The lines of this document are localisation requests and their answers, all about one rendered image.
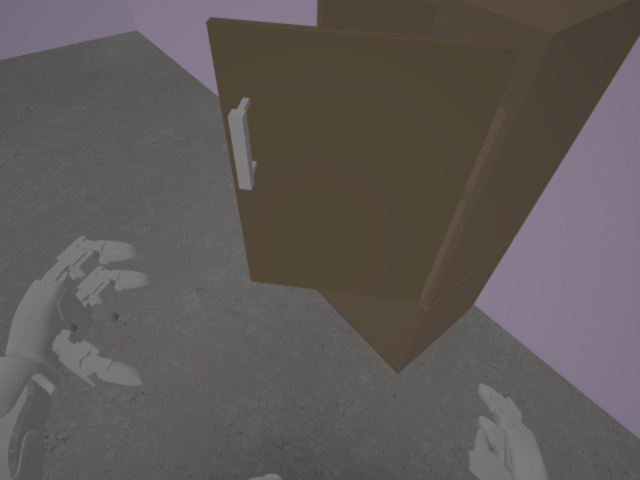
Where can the right robot hand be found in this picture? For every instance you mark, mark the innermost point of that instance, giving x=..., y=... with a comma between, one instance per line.
x=516, y=450

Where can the left robot hand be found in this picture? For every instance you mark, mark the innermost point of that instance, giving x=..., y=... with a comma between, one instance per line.
x=39, y=327

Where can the handle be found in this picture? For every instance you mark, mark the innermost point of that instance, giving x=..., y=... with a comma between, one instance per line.
x=245, y=167

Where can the robot left forearm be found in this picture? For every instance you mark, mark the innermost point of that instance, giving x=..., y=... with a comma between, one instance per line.
x=26, y=387

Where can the cupboard door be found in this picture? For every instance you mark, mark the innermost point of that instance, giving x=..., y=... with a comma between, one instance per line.
x=364, y=143

